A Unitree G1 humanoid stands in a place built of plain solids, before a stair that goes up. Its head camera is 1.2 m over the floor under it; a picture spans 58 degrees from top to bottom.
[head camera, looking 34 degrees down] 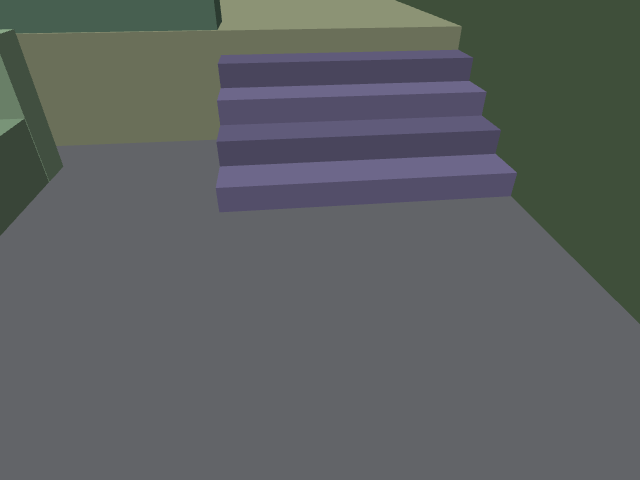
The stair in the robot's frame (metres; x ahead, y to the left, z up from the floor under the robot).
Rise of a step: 0.15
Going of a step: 0.28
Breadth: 1.68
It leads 6 degrees to the left of straight ahead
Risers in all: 5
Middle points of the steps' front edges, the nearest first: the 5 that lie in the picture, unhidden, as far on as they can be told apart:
2.14 -0.28 0.15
2.42 -0.25 0.30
2.69 -0.22 0.45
2.96 -0.19 0.60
3.24 -0.16 0.75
